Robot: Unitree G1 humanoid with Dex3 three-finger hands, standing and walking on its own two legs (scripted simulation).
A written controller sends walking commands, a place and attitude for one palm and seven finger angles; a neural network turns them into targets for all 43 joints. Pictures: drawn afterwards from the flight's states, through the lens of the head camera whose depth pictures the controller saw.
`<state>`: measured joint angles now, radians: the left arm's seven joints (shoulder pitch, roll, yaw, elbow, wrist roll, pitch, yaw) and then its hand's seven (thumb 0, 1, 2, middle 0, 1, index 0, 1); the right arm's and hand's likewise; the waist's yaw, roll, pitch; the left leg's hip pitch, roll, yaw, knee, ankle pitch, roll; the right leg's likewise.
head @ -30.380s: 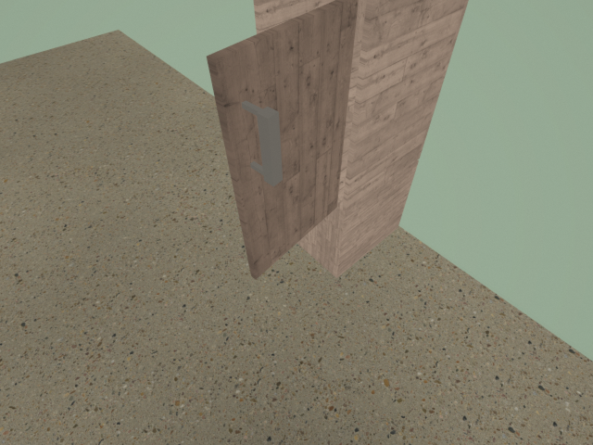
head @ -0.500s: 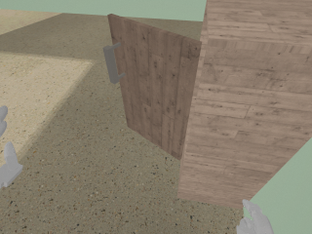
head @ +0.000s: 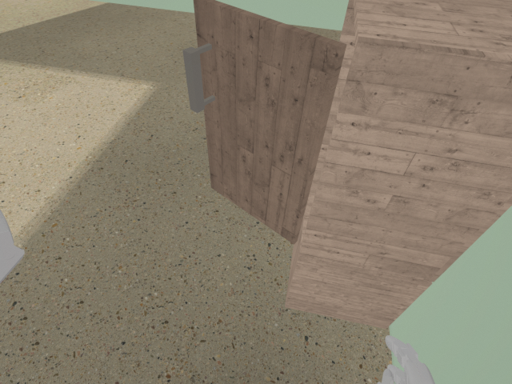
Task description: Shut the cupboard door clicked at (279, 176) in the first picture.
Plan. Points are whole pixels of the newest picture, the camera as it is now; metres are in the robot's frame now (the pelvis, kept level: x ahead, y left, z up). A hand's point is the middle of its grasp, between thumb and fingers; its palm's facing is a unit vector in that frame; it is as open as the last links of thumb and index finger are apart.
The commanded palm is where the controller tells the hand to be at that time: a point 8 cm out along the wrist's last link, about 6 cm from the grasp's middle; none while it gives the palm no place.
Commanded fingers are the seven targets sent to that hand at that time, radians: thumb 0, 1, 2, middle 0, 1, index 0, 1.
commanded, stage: step back with the hand held close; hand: left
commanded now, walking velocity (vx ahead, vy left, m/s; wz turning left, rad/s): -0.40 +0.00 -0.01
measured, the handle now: (201, 78) +0.74 +0.17 +0.11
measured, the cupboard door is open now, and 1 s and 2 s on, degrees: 62 62 62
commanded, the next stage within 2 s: stop stepping back and stand still in 0.62 s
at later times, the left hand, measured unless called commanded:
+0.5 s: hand out of the picture +0.16 +0.28 +0.20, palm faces +0.49 -0.80 -0.34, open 7.4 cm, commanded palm +0.10 +0.30 +0.20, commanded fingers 0.00 0.90 0.90 -0.20 -0.30 -0.20 -0.30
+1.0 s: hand out of the picture +0.08 +0.26 +0.19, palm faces +0.41 -0.82 -0.41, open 7.4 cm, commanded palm +0.01 +0.29 +0.20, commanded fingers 0.00 0.90 0.90 -0.20 -0.30 -0.20 -0.30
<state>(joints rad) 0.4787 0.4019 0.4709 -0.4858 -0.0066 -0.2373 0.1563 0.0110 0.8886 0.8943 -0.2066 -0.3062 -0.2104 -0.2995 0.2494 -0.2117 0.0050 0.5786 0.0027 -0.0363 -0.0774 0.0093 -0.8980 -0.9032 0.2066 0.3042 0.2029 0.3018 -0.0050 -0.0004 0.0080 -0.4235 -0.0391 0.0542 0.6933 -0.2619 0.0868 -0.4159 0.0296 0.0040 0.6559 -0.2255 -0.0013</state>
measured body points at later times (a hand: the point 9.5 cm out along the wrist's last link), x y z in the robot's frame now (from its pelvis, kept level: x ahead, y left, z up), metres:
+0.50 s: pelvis -0.04 +0.01 +0.03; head -0.04 +0.04 +0.47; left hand +0.12 +0.32 +0.22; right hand +0.13 -0.21 -0.05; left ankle +0.07 +0.07 -0.72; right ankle -0.16 -0.14 -0.68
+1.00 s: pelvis -0.13 -0.01 +0.02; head -0.15 +0.02 +0.47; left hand +0.05 +0.30 +0.21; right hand -0.04 -0.27 -0.07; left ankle +0.02 +0.07 -0.71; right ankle -0.19 -0.14 -0.71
